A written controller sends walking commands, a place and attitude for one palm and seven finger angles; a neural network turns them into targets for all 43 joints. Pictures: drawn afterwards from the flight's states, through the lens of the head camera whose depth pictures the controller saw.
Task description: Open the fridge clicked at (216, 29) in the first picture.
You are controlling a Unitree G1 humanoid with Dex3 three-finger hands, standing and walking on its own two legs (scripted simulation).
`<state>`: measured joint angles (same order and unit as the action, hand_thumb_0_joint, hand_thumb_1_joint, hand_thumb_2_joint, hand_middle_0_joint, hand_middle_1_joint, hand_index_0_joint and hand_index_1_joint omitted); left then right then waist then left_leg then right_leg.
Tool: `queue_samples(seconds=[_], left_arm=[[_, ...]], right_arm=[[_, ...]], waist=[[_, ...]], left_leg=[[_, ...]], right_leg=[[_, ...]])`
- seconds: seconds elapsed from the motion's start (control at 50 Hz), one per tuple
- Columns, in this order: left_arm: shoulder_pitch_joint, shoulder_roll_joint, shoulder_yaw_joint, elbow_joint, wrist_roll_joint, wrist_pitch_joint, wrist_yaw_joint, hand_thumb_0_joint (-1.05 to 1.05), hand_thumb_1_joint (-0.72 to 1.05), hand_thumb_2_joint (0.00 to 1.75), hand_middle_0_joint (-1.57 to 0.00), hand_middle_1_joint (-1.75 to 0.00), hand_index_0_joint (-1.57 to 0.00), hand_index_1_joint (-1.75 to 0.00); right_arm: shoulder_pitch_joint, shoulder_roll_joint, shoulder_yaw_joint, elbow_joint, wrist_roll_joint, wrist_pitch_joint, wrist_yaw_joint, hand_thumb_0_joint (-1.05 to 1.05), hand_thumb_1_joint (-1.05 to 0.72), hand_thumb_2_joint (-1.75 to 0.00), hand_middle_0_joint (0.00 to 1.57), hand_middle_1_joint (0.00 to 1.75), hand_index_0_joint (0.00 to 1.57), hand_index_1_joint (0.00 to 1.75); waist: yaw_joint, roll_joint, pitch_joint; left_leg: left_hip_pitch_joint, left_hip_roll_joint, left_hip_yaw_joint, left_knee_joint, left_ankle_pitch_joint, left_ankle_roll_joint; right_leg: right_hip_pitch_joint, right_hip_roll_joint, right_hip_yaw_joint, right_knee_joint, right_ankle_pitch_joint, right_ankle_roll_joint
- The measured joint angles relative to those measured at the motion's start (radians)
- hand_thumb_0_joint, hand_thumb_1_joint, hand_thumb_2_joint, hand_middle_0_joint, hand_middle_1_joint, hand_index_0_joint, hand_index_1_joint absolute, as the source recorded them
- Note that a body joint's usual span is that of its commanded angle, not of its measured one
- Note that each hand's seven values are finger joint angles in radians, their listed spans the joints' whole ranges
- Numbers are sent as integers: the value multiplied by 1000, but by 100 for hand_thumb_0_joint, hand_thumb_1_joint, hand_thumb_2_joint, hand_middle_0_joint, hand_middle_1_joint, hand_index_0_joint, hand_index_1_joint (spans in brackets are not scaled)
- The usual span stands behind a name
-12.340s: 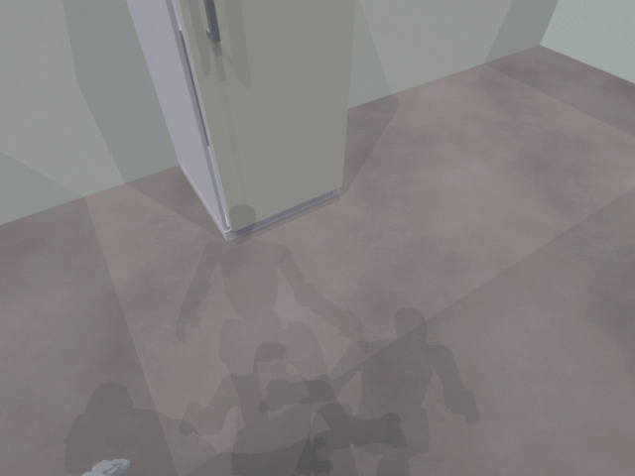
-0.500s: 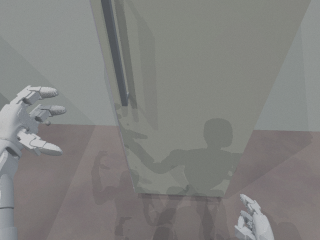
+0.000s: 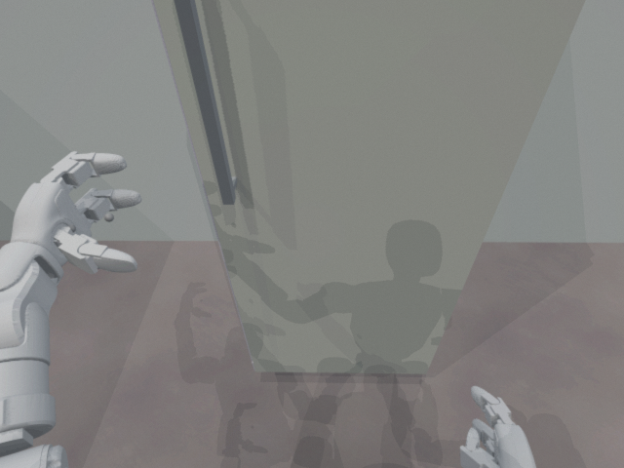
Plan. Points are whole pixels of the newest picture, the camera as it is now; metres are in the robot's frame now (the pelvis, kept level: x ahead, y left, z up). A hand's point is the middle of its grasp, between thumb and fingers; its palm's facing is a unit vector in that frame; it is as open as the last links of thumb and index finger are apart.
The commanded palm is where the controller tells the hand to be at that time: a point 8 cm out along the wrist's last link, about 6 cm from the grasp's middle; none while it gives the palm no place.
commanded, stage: move the hooked fingers beside the handle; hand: left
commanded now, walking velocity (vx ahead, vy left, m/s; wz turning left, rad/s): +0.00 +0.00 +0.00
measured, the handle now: (208, 85) +0.53 +0.19 +0.26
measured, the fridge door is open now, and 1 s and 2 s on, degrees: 0 0 0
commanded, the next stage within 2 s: none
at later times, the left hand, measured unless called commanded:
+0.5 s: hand (133, 194) +0.37 +0.26 +0.19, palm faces +0.10 -1.00 -0.01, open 14.0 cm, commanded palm +0.34 +0.31 +0.19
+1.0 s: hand (162, 169) +0.43 +0.24 +0.19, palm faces +0.08 -1.00 +0.01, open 14.0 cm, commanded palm +0.41 +0.30 +0.19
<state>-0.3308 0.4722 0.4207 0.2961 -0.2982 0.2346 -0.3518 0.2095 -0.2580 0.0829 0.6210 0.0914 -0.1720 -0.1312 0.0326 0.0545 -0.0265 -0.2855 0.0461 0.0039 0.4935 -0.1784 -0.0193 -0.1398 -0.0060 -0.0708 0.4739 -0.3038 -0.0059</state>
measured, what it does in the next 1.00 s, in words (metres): stands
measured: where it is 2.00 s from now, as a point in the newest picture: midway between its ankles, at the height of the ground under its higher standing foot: outside the picture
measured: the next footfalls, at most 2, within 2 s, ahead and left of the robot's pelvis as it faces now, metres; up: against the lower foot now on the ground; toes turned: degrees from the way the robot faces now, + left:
none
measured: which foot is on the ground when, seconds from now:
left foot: down 0.00-1.00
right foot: down 0.00-1.00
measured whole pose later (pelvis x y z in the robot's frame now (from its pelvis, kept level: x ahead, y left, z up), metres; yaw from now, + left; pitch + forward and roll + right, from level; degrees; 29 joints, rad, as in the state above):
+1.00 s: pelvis +0.00 +0.01 +0.00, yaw -2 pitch +3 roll -1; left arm -0.68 0.50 0.39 0.75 -0.20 0.07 -0.28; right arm 0.32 -0.28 0.04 0.65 0.08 -0.09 -0.11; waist -0.04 0.04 -0.05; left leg -0.39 0.05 0.03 0.54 -0.20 -0.01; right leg -0.24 0.00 -0.04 0.51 -0.31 0.00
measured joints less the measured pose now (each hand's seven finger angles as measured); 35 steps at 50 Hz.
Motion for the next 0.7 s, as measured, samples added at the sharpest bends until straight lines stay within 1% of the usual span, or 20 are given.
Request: queue_samples(seconds=[0.06, 0.14, 0.26, 0.38, 0.48, 0.6, 0.7], left_arm=[[-9, 10, 16, 26, 7, -7, 2, -1, -50, 30, -30, -120, -30, -120], [-18, 11, 23, 43, 9, -25, 0, -1, -50, 30, -30, -120, -30, -120], [-42, -5, 0, 47, 19, -33, 11, -1, -50, 30, -30, -120, -30, -120], [-72, -21, -16, 69, 27, -37, 35, -1, -50, 30, -30, -120, -30, -120], [-100, -14, -13, 114, 42, -42, 49, -1, -50, 30, -30, -120, -30, -120], [-150, -2, -17, 192, 47, -61, 43, -1, -50, 30, -30, -120, -30, -120], [-198, 10, -25, 258, 59, -83, 44, -1, -50, 30, -30, -120, -30, -120]], right_arm=[[13, -4, -6, -7, 0, 6, 5, 1, -90, -90, 20, 30, 20, 30], [32, -12, -16, -7, 2, 12, 7, 1, -90, -90, 20, 30, 20, 30], [46, -19, -26, 1, 2, 21, 5, 1, -90, -90, 20, 30, 20, 30], [40, -10, -24, 5, -2, 30, 10, 1, -90, -90, 20, 30, 20, 30], [39, -2, -21, -1, -4, 40, 14, 1, -90, -90, 20, 30, 20, 30], [44, -3, -21, 5, -4, 52, 14, 1, -90, -90, 20, 30, 20, 30], [56, -11, -28, 11, -4, 61, 12, 1, -90, -90, 20, 30, 20, 30]], waist=[[-8, -2, -2], [-11, -4, -5], [-11, -5, -5], [-18, -5, -11], [-25, -6, -17], [-28, -7, -22], [-34, -9, -21]], left_leg=[[-4, 3, 8, 1, -4, 0], [-10, 3, 13, 7, -10, 2], [-19, 0, 12, 16, -16, 5], [-22, -1, 16, 14, -16, 6], [-26, 1, 19, 15, -18, 6], [-39, 3, 16, 23, -20, 6], [-55, 4, 12, 33, -22, 6]], right_leg=[[-7, 1, 8, 2, -1, 0], [-14, 1, 13, 6, -4, 2], [-21, -2, 13, 10, -9, 4], [-26, -4, 16, 10, -8, 6], [-31, -2, 20, 10, -8, 5], [-41, 0, 17, 15, -9, 5], [-54, 2, 14, 21, -10, 5]])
